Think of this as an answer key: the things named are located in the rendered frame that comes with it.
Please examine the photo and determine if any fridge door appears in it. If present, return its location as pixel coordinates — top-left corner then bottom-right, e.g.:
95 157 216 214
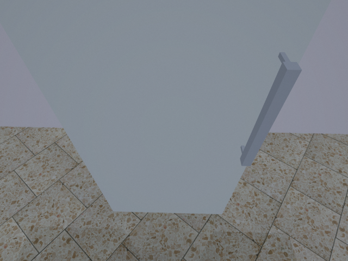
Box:
0 0 331 214

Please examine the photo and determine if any handle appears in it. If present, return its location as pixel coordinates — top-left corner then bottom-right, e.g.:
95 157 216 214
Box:
240 52 302 166

